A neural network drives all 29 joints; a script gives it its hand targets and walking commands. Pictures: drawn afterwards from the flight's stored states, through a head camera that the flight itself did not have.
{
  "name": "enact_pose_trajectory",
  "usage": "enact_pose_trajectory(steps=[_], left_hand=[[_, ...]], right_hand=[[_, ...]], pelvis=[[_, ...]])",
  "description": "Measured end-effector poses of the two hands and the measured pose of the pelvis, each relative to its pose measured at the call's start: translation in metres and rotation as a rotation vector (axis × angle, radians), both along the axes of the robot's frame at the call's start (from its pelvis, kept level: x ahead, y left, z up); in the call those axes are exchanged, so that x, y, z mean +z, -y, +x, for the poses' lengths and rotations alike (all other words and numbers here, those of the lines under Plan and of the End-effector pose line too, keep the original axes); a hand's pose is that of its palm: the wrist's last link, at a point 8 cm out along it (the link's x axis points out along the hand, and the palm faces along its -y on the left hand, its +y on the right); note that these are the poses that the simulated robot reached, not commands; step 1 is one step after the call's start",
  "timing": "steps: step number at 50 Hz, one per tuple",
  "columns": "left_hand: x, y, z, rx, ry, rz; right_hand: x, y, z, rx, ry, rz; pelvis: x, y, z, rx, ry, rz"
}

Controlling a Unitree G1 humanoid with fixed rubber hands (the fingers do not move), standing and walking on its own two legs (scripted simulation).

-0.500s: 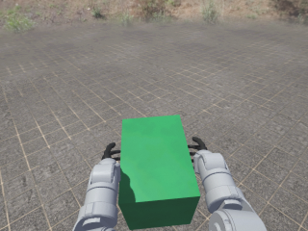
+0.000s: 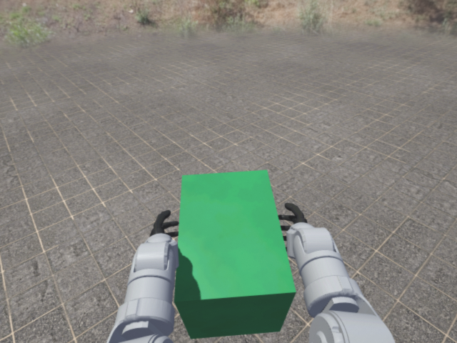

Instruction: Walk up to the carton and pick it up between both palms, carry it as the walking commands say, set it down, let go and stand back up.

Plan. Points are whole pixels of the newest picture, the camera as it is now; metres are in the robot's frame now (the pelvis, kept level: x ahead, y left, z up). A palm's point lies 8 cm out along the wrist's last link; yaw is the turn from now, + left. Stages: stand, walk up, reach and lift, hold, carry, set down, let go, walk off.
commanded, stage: hold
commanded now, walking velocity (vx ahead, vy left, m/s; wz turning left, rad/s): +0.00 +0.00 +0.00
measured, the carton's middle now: (230, 251) +0.35 +0.01 -0.02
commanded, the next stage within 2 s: carry in 0.14 s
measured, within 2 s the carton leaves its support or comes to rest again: neither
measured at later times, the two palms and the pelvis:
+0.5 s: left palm (203, 215) +0.34 +0.06 +0.10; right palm (342, 215) +0.34 -0.20 +0.10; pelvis +0.01 -0.06 -0.01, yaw -5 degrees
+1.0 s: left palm (257, 229) +0.30 -0.04 +0.11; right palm (411, 223) +0.29 -0.30 +0.12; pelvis -0.01 -0.16 +0.00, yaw -4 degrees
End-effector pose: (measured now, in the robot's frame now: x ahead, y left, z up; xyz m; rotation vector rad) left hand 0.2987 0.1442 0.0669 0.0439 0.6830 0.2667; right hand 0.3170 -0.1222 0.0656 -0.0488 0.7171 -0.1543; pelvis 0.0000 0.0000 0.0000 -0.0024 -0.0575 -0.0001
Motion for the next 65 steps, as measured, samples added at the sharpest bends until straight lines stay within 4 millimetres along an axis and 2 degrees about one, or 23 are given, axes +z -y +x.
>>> enact_pose_trajectory(steps=[10, 16, 20, 24, 27, 30, 35, 39, 43, 46, 52, 58, 61, 65], left_hand=[[0.000, 0.004, -0.001, -0.018, 0.002, 0.045], [0.004, 0.017, 0.011, -0.037, 0.012, 0.039], [0.019, 0.038, 0.027, -0.035, 0.052, 0.003], [0.035, 0.071, 0.042, -0.044, 0.112, -0.017], [0.038, 0.099, 0.043, -0.067, 0.085, -0.019], [0.039, 0.118, 0.040, -0.101, 0.027, -0.001], [0.048, 0.130, 0.040, -0.098, 0.057, -0.010], [0.040, 0.132, 0.036, -0.081, 0.067, -0.061], [0.035, 0.140, 0.021, -0.079, 0.005, -0.058], [0.037, 0.154, 0.012, -0.069, 0.003, -0.070], [0.042, 0.199, -0.008, -0.060, 0.027, -0.062], [0.040, 0.274, -0.029, -0.090, 0.034, 0.016], [0.039, 0.309, -0.037, -0.139, -0.026, 0.046], [0.041, 0.344, -0.039, -0.159, -0.051, 0.044]], right_hand=[[-0.005, 0.002, -0.002, -0.010, -0.003, -0.007], [0.000, 0.015, 0.003, -0.021, 0.011, -0.041], [0.016, 0.036, 0.013, -0.050, 0.049, -0.035], [0.031, 0.070, 0.021, -0.107, 0.108, 0.017], [0.030, 0.098, 0.013, -0.155, 0.082, 0.039], [0.028, 0.116, 0.004, -0.165, 0.024, 0.027], [0.040, 0.128, 0.001, -0.178, 0.053, 0.023], [0.046, 0.130, 0.001, -0.161, 0.066, -0.035], [0.050, 0.138, -0.007, -0.148, 0.011, -0.042], [0.053, 0.151, -0.014, -0.140, 0.008, -0.058], [0.055, 0.197, -0.034, -0.134, 0.032, -0.048], [0.030, 0.272, -0.060, -0.158, 0.038, 0.037], [0.019, 0.307, -0.079, -0.183, -0.016, 0.062], [0.021, 0.341, -0.089, -0.201, -0.038, 0.055]], pelvis=[[0.000, 0.000, -0.001, -0.001, 0.001, 0.000], [0.000, 0.007, -0.001, -0.031, -0.021, -0.011], [0.000, 0.025, 0.004, -0.054, -0.060, -0.020], [-0.006, 0.051, 0.009, -0.087, -0.113, -0.005], [-0.002, 0.067, 0.016, -0.081, -0.124, 0.004], [0.004, 0.078, 0.020, -0.067, -0.132, 0.037], [0.000, 0.090, 0.021, -0.073, -0.139, 0.025], [-0.008, 0.103, 0.023, -0.070, -0.143, -0.015], [0.000, 0.117, 0.016, -0.067, -0.142, -0.053], [0.004, 0.133, 0.008, -0.072, -0.138, -0.073], [0.003, 0.179, -0.013, -0.082, -0.119, -0.071], [-0.015, 0.238, -0.032, -0.103, -0.098, 0.009], [-0.008, 0.261, -0.038, -0.091, -0.083, 0.041], [0.000, 0.289, -0.045, -0.090, -0.102, 0.064]])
